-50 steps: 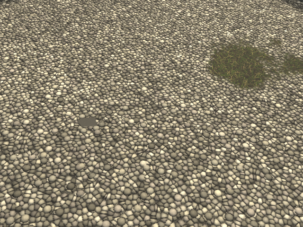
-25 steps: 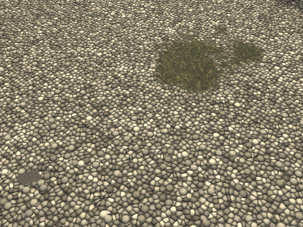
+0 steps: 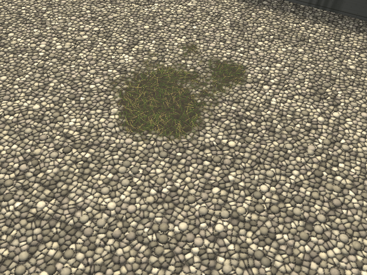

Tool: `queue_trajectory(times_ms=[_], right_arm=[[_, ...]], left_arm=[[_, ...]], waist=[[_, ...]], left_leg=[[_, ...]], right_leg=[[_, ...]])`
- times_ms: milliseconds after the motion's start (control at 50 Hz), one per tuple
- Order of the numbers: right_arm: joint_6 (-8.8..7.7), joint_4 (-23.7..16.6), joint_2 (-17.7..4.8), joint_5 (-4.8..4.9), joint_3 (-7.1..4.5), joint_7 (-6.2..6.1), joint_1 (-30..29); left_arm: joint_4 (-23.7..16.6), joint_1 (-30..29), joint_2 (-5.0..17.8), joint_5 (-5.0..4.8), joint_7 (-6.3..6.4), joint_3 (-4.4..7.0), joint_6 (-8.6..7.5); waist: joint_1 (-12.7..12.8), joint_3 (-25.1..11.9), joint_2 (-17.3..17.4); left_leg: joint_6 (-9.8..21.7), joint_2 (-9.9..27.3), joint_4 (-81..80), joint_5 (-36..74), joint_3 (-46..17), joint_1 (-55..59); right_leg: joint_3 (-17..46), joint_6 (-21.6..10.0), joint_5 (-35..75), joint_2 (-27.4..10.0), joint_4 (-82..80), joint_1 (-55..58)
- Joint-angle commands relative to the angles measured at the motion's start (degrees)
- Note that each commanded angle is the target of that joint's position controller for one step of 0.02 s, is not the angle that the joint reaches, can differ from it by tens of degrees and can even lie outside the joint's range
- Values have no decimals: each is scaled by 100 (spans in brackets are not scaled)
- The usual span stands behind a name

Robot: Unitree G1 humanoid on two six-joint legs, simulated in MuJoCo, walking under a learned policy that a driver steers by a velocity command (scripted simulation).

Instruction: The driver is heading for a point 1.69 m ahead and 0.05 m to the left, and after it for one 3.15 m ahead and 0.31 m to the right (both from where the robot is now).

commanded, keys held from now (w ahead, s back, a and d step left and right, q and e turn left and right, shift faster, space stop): no key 1.00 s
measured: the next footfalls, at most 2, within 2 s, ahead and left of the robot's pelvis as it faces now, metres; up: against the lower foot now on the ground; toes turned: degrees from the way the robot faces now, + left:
right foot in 0.14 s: +0.07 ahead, -0.14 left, +0.00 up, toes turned +1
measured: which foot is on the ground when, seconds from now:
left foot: down 0.00-1.00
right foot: up 0.00-0.12, down 0.14-1.00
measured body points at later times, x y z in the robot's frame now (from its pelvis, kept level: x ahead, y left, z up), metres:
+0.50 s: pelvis +0.05 -0.03 +0.00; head +0.05 -0.03 +0.45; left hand +0.18 +0.21 -0.11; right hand +0.14 -0.29 -0.13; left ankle +0.08 +0.10 -0.73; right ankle +0.03 -0.14 -0.73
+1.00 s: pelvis +0.06 -0.03 +0.00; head +0.06 -0.03 +0.45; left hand +0.14 +0.22 -0.13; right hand +0.12 -0.29 -0.15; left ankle +0.08 +0.10 -0.73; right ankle +0.03 -0.14 -0.73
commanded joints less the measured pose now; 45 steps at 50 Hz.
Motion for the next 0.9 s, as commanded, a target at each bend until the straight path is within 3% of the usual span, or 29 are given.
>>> queue_trajectory(times_ms=[20, 80, 120, 140, 160, 180, 200, 260, 320, 440, 900], right_arm=[[-26, -276, -860, 58, -215, -15, -254], [71, -214, -923, 137, -203, -15, -239], [91, -110, -719, 157, -109, -3, -111], [62, -54, -565, 98, -45, 18, 36], [31, -58, -496, 37, -42, 40, 310], [24, -8, -479, -5, -34, 24, 164], [37, 14, -524, -8, -51, 12, 55], [72, 187, -621, 18, -89, -40, 173], [41, 315, -562, 47, -79, -40, 193], [66, 581, -547, 85, -86, -77, 222], [250, 1625, -547, 138, -152, -258, 122]], left_arm=[[-187, 536, 148, 41, -11, 8, -52], [-169, 435, 244, 30, -61, 40, -13], [-184, 343, 232, 115, -92, 38, -12], [-291, 291, 412, 202, -73, 51, -25], [-318, 47, 805, 205, -56, 133, -17], [-281, -58, 406, 212, -93, 47, -63], [-286, -169, 168, 245, -120, -31, -119], [-226, -97, 194, 198, -129, -35, -254], [-172, 113, 206, 139, -94, -30, -290], [-138, 177, 113, 115, -88, -35, -297], [733, 492, 1, 73, -14, 9, -343]], waist=[[140, -1162, 1009], [157, -1072, 955], [219, -811, 848], [166, -788, 514], [-216, -588, -402], [-146, -557, -676], [-128, -347, -639], [-101, -112, -458], [-35, -227, -140], [-32, -387, 98], [-67, -225, 125]], left_leg=[[1183, 1315, -718, 1858, -1032, 709], [1088, 1324, -725, 210, -1121, 557], [664, 1084, -691, -1040, -1047, 71], [289, 891, -462, -1566, -897, -232], [-59, 337, -160, -1773, -275, -204], [-267, 230, 61, -1234, -37, 556], [-315, 231, 116, -903, -71, 786], [-204, 322, 71, -654, -178, 773], [-161, 350, 62, -483, -206, 743], [-190, 387, 178, -77, -224, 944], [-203, 402, 75, 75, -243, 1203]], right_leg=[[-183, -15, 472, -129, -1091, 850], [-294, -187, 1176, -80, -2170, 1397], [-280, -437, 1669, -65, -3091, 1983], [274, -642, 1963, -542, -3285, 2273], [702, -941, 1408, -908, -3371, 1715], [725, -1010, 348, -868, -3699, 903], [634, -872, -119, -708, -3814, 597], [395, -595, 391, -484, -3598, 603], [307, -605, 1059, -424, -3336, 896], [205, -630, 1707, -338, -3171, 1065], [-24, -554, 2027, -187, -3380, 1232]])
